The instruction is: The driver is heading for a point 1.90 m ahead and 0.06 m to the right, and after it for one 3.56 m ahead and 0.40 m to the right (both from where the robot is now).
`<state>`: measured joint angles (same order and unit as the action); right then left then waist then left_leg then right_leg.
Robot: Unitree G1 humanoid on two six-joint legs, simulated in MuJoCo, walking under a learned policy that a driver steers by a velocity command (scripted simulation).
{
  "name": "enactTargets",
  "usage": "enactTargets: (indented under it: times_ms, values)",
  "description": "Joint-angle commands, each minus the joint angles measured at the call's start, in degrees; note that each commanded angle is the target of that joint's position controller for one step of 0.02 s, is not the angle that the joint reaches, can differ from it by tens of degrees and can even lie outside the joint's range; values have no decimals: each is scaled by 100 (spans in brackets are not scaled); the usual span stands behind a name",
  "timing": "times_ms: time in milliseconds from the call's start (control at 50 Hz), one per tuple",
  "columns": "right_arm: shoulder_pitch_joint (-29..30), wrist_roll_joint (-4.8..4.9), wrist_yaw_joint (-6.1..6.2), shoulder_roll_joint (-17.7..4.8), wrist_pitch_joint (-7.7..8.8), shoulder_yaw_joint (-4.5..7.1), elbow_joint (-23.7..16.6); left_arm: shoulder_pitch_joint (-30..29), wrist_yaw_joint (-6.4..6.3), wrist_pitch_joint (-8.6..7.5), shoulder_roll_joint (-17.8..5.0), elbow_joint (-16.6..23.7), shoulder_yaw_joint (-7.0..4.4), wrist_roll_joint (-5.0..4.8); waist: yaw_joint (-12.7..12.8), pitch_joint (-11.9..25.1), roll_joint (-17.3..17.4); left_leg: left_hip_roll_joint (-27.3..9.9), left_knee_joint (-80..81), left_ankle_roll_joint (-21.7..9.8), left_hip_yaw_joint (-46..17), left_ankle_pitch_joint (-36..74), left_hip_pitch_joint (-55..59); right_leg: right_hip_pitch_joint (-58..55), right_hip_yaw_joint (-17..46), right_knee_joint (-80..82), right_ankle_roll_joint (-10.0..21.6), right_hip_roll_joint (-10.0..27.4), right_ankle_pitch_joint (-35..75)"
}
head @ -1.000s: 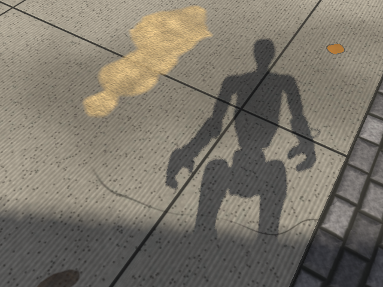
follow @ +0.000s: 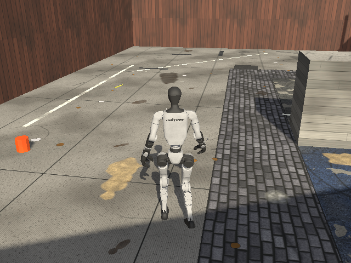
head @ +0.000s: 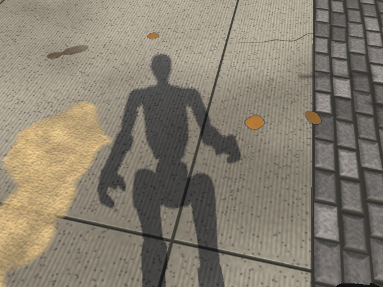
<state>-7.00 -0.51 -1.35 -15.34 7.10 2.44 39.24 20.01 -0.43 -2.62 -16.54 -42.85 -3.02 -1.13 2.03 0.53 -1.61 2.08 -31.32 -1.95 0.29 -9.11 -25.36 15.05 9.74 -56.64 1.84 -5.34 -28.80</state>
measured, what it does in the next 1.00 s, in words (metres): walks ahead: right foot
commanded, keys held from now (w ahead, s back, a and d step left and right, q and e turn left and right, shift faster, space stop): no key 1.00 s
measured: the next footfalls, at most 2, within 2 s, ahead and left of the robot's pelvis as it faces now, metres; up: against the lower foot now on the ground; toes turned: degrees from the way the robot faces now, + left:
right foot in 0.34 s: +0.21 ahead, -0.13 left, +0.00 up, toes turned +1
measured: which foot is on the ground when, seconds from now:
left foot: down 0.00-1.00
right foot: up 0.00-0.32, down 0.34-1.00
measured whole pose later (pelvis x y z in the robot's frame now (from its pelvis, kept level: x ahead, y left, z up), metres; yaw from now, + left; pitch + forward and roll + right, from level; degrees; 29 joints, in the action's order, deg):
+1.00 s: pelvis +0.13 -0.02 +0.01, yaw -1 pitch -2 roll +0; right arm -13.7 -0.4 2.2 -12.9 -0.4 1.4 57.4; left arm 7.8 -1.5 0.4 -12.2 -51.3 -3.1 0.2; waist -1.0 -2.2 -0.2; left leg -0.6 -29.6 0.8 0.2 -20.9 -7.2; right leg 16.7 1.2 -31.4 1.1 -1.4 -13.1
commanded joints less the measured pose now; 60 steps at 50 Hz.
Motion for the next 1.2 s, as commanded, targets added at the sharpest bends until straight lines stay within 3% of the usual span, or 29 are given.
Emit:
enactTargets:
  times_ms: [20, 40, 80, 120, 160, 260, 320, 340, 360, 380, 400, 420, 480, 580, 720, 1020, 1200]
  values:
    - [-964, -19, 16, -715, -50, 214, -116, -317, -47, -98, -763, 570, -135, 48, -542, 534, 445, -2108, 1103, -1254, -2629, 1815, 2824, 2613, -52, -1836, -185, 437, 183]
    - [-737, -21, -1, -589, -66, 165, -91, -479, -44, -79, -690, 643, -142, 136, -391, 335, 366, -1913, 1089, -1225, -2121, 2894, 2323, 2446, -177, -1484, -242, 619, 319]
    - [-532, -38, -8, -389, -67, 76, -3, -316, -23, -8, -409, 579, -102, 122, -126, 331, 650, -1474, 1220, -1038, -1359, 3735, 1808, 1851, -372, -660, -319, 816, 512]
    - [-465, -44, 25, -527, -91, 100, 120, -274, -44, 53, -157, 527, -22, 114, -53, 446, 832, -1362, 1300, -1100, -956, 4371, 1584, 1458, -578, 168, -442, 778, 796]
    - [-386, -20, 77, -748, -175, 156, 207, -380, -57, 86, -60, 505, 31, 136, -45, 644, 838, -1301, 1306, -1088, -655, 4486, 1420, 937, -698, 957, -480, 750, 1306]
    - [-582, 62, 114, -780, -339, 143, 458, -925, -47, 152, -222, 552, -30, 122, -272, 605, 812, -1347, 1257, -974, -632, 3316, 1513, 460, -741, 2025, -375, 671, 2127]
    - [-498, 136, 118, -646, -387, 83, 556, -971, -38, 121, -248, 546, -77, 184, -135, 424, 678, -1170, 948, -678, -720, 1998, 1375, -204, -813, 3242, -89, 612, 2859]
    - [-669, 70, 117, -517, -362, 34, 602, -969, -71, 108, -435, 579, -118, 240, -188, 484, 426, -959, 756, -417, -672, 1361, 1192, -680, -443, 3358, 46, 950, 3915]
    - [-1062, -80, 99, -426, -313, 5, 641, -987, -116, 132, -752, 653, -180, 264, -466, 696, -126, -547, 470, -153, -400, 292, 809, -1275, -10, 2985, 316, 1459, 5151]
    - [-1392, -88, 112, -213, -317, -59, 748, -1082, -125, 188, -523, 610, -135, 236, -603, 880, -660, -358, 497, 64, -169, -707, 699, -1375, 149, 2859, 657, 1640, 4840]
    - [-1161, -84, 129, -286, -367, -74, 746, -1239, -89, 218, -245, 646, -79, 169, -477, 715, -586, -355, 543, 174, -120, -780, 773, -1124, 90, 2862, 641, 1462, 4114]
    - [-919, -63, 145, -382, -442, -53, 718, -1322, -54, 234, -157, 641, -64, 152, -392, 514, -492, -332, 564, 212, -85, -636, 772, -873, -18, 2862, 491, 1256, 3551]
    - [-789, -46, 186, -509, -609, -18, 732, -1287, 6, 171, -292, 598, -93, 173, -341, 274, -246, -377, 508, 174, -149, -151, 925, -561, -185, 2758, 314, 1042, 3657]
    - [-747, -4, 240, -482, -656, -15, 867, -1282, -4, 129, -243, 457, -97, 158, -328, 448, -75, -440, 391, 194, -190, 346, 1251, -681, -247, 2566, 333, 1006, 4333]
    - [-677, 5, 301, -432, -757, 8, 1128, -1377, -20, 168, -202, 179, -117, 150, -337, 257, 99, -436, 482, 217, -180, 109, 1345, -550, -313, 2682, 309, 916, 3737]
    - [-894, 8, 380, -302, -681, -5, 1753, -1395, -147, 252, -154, -707, -134, 129, -283, -178, 94, -404, 800, 182, -131, -661, 1038, -496, -457, 3046, 155, 743, 2352]
    - [-1174, 4, 383, -149, -616, -53, 2009, -1353, -169, 280, -118, -1183, -99, 116, -247, -288, 134, -382, 909, 157, -105, -818, 920, -481, -507, 3143, 115, 689, 2069]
